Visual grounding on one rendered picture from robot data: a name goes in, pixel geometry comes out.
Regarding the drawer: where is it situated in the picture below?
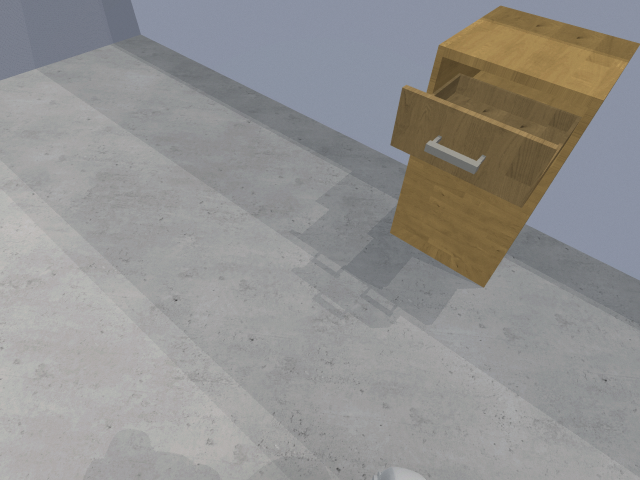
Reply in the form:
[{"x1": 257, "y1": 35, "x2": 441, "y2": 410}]
[{"x1": 390, "y1": 73, "x2": 582, "y2": 208}]

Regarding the handle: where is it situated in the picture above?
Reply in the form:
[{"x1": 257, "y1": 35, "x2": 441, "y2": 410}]
[{"x1": 424, "y1": 135, "x2": 486, "y2": 174}]

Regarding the cabinet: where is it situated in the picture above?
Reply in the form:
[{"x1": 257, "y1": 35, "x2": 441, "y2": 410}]
[{"x1": 390, "y1": 5, "x2": 640, "y2": 288}]

